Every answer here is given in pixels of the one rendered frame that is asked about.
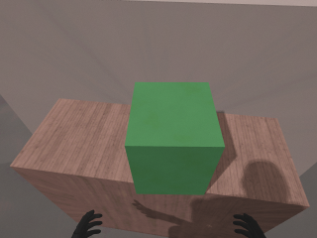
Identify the left robot hand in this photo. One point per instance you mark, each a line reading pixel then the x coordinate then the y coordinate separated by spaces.
pixel 84 225

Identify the pedestal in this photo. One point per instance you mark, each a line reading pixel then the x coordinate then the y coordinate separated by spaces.
pixel 77 159

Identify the carton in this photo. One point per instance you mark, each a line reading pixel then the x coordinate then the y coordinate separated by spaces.
pixel 174 140

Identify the right robot hand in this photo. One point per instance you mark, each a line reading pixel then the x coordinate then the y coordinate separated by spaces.
pixel 254 231

